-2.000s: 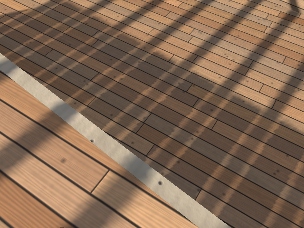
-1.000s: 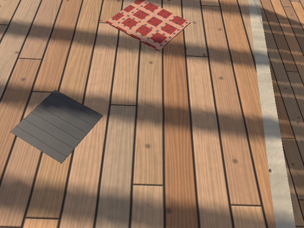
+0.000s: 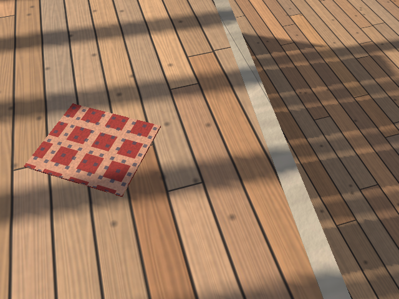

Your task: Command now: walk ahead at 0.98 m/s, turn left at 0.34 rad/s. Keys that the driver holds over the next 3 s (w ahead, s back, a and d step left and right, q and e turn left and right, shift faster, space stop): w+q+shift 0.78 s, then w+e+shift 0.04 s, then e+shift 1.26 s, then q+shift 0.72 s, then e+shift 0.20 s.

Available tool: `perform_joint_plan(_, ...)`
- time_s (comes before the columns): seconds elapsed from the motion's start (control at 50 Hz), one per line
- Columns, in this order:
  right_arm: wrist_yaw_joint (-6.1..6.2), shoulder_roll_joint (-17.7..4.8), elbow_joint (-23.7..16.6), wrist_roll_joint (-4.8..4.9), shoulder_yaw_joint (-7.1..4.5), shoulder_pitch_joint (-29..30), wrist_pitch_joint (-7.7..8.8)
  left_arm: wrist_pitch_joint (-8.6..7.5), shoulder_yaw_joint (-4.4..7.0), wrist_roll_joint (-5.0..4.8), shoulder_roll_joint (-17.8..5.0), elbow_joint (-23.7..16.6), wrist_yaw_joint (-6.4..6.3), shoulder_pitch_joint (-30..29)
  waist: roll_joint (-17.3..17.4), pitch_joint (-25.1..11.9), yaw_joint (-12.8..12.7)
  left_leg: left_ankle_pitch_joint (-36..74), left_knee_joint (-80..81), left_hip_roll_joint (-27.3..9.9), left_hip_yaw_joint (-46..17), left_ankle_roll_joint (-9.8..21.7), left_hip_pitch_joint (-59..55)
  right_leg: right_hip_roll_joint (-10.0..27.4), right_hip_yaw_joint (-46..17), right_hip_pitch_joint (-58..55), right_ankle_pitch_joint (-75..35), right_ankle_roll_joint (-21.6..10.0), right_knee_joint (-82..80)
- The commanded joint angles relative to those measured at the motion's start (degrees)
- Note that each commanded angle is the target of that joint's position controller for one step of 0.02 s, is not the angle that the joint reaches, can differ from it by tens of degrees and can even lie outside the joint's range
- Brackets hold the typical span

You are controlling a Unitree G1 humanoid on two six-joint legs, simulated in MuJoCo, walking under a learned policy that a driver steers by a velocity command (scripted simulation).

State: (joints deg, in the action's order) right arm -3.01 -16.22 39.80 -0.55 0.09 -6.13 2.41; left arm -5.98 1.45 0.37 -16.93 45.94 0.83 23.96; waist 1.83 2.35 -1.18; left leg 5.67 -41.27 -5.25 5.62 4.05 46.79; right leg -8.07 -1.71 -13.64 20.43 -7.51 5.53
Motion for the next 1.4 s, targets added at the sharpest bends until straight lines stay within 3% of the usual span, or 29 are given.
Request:
perform_joint_plan(0.02,-0.32,-5.8,-0.2,1.25,-1.7,-2.5,0.89,-1.25,2.79,0.62,-11.4,-2.0,-1.46,-2.4,-8.0,-1.2,4.0,5.6,5.3,7.9,3.6,2.4,-22.2,13.8,6.3,8.5,-74.4,3.9,1.3)
perform_joint_plan(0.08,1.42,-12.1,9.4,0.93,-4.8,-32.4,-0.37,1.55,4.13,3.02,-13.1,-3.3,-3.26,-10.3,-9.0,-12.2,18.6,-4.6,3.9,11.8,2.4,5.6,-45.2,16.0,8.6,7.9,-92.3,5.9,39.3)
perform_joint_plan(0.1,2.23,-14.0,11.7,0.73,-6.32,-41.4,-1.02,1.9,4.26,2.36,-12.9,-3.2,-3.05,-14.3,-3.5,-11.6,24.5,-9.3,8.8,10.3,-1.6,9.0,-52.9,9.7,11.1,16.6,-74.5,6.3,68.1)
perform_joint_plan(0.12,2.27,-12.0,13.3,0.18,-5.78,-36.3,-2.21,0.03,1.25,2.55,-0.5,-5.9,-1.4,-13.8,20.5,-6.9,13.5,0.7,1.6,3.1,-16.4,12.9,-63.7,-2.3,6.5,47.1,3.6,8.1,93.9)
perform_joint_plan(0.14,2.15,-14.1,9.1,-0.43,-6.12,-24.7,-1.98,-0.87,-0.5,0.53,-0.1,-10.0,-0.2,-3.8,21.9,-19.0,3.9,-21.8,18.6,-6.9,-49.6,24.8,-70.7,-1.4,-4.2,60.7,6.8,9.2,99.4)
perform_joint_plan(0.16,2.39,-10.4,6.3,-0.62,-5.95,-19.3,-1.59,-1.44,-0.7,2.32,-5.0,-9.2,0.06,-9.7,4.9,-14.1,6.3,-36.1,27.8,-8.4,-54.6,23.2,-63.2,2.8,-5.8,61.2,0.1,7.5,93.6)
perform_joint_plan(0.2,2.79,-7.3,8.4,-0.14,-5.12,-17.9,-0.58,-1.29,-1.24,3.67,-5.1,-11.2,0.48,-16.8,-8.2,-1.9,2.0,-32.4,30.5,-4.1,-44.4,17.5,-40.4,8.6,-5.3,53.8,-3.7,6.6,78.4)
perform_joint_plan(0.28,3.5,-8.8,7.0,-0.2,-5.12,-16.3,1.78,2.25,-3.11,4.55,-2.9,-13.2,0.84,-18.9,-5.6,4.0,-0.9,-21.5,32.2,3.6,-29.5,17.2,-19.9,13.0,-0.9,45.1,-3.0,10.7,59.3)
perform_joint_plan(0.32,3.19,-9.1,5.9,0.05,-5.67,-15.4,2.02,2.08,-4.21,3.09,-0.9,-16.4,0.95,-25.4,-3.5,4.8,1.4,-16.9,34.1,6.0,-26.3,14.7,-15.0,13.2,1.4,38.6,-11.3,11.5,44.7)
perform_joint_plan(0.42,2.17,-11.0,6.4,0.93,-7.25,-19.1,1.94,1.35,-3.37,1.47,-2.3,-18.7,-0.16,-28.4,-1.3,0.3,6.8,3.9,27.2,4.4,-29.0,9.4,-32.9,8.7,2.2,34.6,-22.3,9.6,26.3)
perform_joint_plan(0.48,2.08,-13.7,6.5,0.48,-7.74,-16.3,2.06,0.4,-0.74,1.34,-6.8,-15.6,-1.7,-12.2,-1.9,-10.8,-2.6,19.1,3.3,7.3,-26.3,4.9,-35.4,6.8,1.3,14.3,-12.8,7.0,21.1)
perform_joint_plan(0.5,2.05,-11.5,4.7,0.5,-7.1,-12.3,2.83,0.15,1.07,1.87,-10.3,-13.4,-2.82,0.8,-2.9,-17.0,-9.1,7.8,-11.7,9.3,-24.0,4.4,-26.1,14.7,-5.8,0.1,-0.1,4.9,21.7)
perform_joint_plan(0.52,2.26,-2.2,1.1,1.82,-4.57,-11.1,3.72,0.34,2.83,4.19,-15.3,-12.1,-3.63,7.6,-15.7,-21.9,-9.2,-28.6,-28.2,14.8,-17.3,2.9,-8.5,31.4,-30.7,-13.5,19.1,1.5,15.8)
perform_joint_plan(0.54,2.07,-2.6,-0.7,2.24,-3.26,-13.8,3.55,1.08,3.81,3.83,-16.5,-12.1,-3.28,1.4,-23.8,-22.9,-4.3,-30.3,-37.1,11.7,-14.9,2.8,0.8,35.7,-50.9,-11.7,20.8,-3.2,10.2)
perform_joint_plan(0.58,1.66,-5.7,0.3,-0.41,-3.6,-6.8,1.42,1.48,1.91,3.05,-5.2,-12.4,-1.85,-3.1,-3.7,-9.5,-4.4,-21.8,-38.5,5.1,-11.9,2.0,2.4,30.4,-31.4,3.1,15.6,-1.3,11.1)
perform_joint_plan(0.62,-0.4,-3.3,-2.2,-1.77,-3.1,-2.5,0.24,1.23,1.07,2.83,-2.0,-8.6,-1.25,-0.3,-3.9,-3.7,-2.6,-20.7,-38.3,2.0,-11.5,1.6,1.8,26.0,-17.1,12.0,0.3,1.8,9.6)
perform_joint_plan(0.78,-3.08,-2.0,-11.3,-1.89,-0.21,12.8,-1.22,-2.08,1.79,2.02,-4.6,-1.6,-0.41,0.1,-3.1,5.1,0.4,-8.0,-17.4,-0.2,-1.9,2.3,-1.3,20.6,11.4,20.4,-26.5,5.1,-1.7)
perform_joint_plan(0.84,-2.99,0.8,-10.2,-2.03,1.39,13.4,0.26,-1.29,1.89,1.93,-7.3,1.1,-0.51,4.9,-3.6,6.5,0.1,-9.1,-3.4,5.8,3.1,4.7,-14.7,21.1,14.3,19.1,-57.6,4.3,-0.4)
perform_joint_plan(0.9,-0.48,-4.6,-1.6,-3.53,-0.93,-9.7,1.7,0.64,2.33,0.66,-12.2,2.6,-2.18,4.6,-8.3,-6.0,11.4,-5.5,9.5,11.3,0.0,6.6,-43.7,21.4,13.5,18.4,-74.8,4.1,30.1)
perform_joint_plan(0.92,0.8,-8.8,0.9,-4.55,-2.57,-17.4,1.97,0.49,1.71,-0.72,-10.6,1.9,-1.94,4.7,-8.4,-11.9,14.6,4.2,10.9,4.8,-5.8,6.6,-59.3,18.0,13.1,27.7,-56.8,5.3,46.2)
perform_joint_plan(0.94,1.78,-14.8,0.7,-5.44,-3.96,-17.4,1.96,0.81,0.06,-1.05,-0.8,0.6,-1.35,11.2,7.1,-22.3,7.6,50.7,-0.9,-19.0,-24.4,10.7,-78.2,8.1,9.5,44.5,18.2,7.5,75.7)
perform_joint_plan(0.96,2.4,-15.1,-3.3,-0.56,-4.9,-17.3,1.16,-0.79,1.36,-3.1,-8.8,2.0,-1.31,12.0,3.3,-40.4,11.6,45.6,3.2,-22.6,-38.3,16.8,-85.2,6.6,-12.4,50.8,18.7,7.9,83.4)
perform_joint_plan(0.98,1.99,-13.4,-2.7,-0.6,-4.8,-13.5,1.29,-0.85,2.71,-4.81,-11.1,-0.2,-1.87,3.6,-1.5,-33.3,11.0,42.6,8.3,-19.8,-31.0,16.6,-74.9,9.3,-10.3,50.8,13.9,8.9,81.7)
perform_joint_plan(1.02,1.68,-7.6,-1.1,0.61,-3.7,-5.4,3.05,0.35,2.44,-3.53,-6.9,-0.7,-3.18,0.0,-6.5,-15.4,4.1,31.9,15.9,-15.0,-20.9,13.3,-53.9,14.2,-4.6,51.7,5.8,11.2,74.3)
perform_joint_plan(1.12,2.52,-1.6,-0.6,-0.7,-2.7,5.1,4.04,5.03,3.41,-2.74,-0.6,-1.7,-3.54,2.7,3.0,-4.6,-4.0,27.6,26.4,-8.7,-0.8,7.9,-27.6,15.1,-0.2,42.5,-4.2,12.2,65.3)
perform_joint_plan(1.28,5.98,-7.1,0.8,1.4,-4.57,4.3,0.03,5.96,3.42,-0.65,-2.0,-7.4,1.29,-6.8,2.3,-5.6,-0.8,23.6,17.5,-9.5,7.5,4.7,-40.9,11.8,7.1,42.1,-20.3,6.9,36.0)
perform_joint_plan(1.36,5.58,-7.2,0.2,2.71,-5.18,5.2,-1.93,5.88,6.28,-0.98,-7.9,-7.5,0.81,3.4,0.1,-8.6,-6.8,26.4,-6.7,-7.4,8.6,-0.1,-38.5,5.6,8.5,27.2,-18.0,-0.4,25.4)
perform_joint_plan(1.38,4.83,-4.7,-1.0,1.11,-4.59,4.1,-1.82,5.58,7.71,-0.98,-13.3,-8.1,-0.44,3.8,-11.5,-7.2,-5.4,-9.9,-21.2,-0.1,7.9,-4.0,-26.1,12.5,-5.4,19.2,-50.6,-4.1,23.2)
perform_joint_plan(1.4,3.89,-2.2,-3.0,-0.76,-3.97,-0.3,-1.62,5.12,8.01,1.38,-17.2,-11.1,-0.8,-0.1,-22.4,-13.5,0.8,-45.3,-41.9,14.0,0.2,-8.5,-7.5,23.2,-33.7,7.0,-57.1,-18.6,20.8)
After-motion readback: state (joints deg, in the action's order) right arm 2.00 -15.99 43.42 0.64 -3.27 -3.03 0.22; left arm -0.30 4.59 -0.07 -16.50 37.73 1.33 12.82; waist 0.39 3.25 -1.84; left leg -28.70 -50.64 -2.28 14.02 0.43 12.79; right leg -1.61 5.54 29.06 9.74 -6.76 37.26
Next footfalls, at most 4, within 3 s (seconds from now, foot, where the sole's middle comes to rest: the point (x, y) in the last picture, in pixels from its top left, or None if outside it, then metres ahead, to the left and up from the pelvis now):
0.10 left None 0.32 0.06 -0.76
0.50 right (229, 221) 0.72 -0.04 -0.76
0.92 left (115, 172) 0.94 0.41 -0.76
1.36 right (127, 122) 1.20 0.39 -0.76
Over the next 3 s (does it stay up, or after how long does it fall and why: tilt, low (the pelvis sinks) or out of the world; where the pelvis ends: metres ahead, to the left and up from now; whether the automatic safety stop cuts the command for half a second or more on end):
stays up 1.12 0.50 0.02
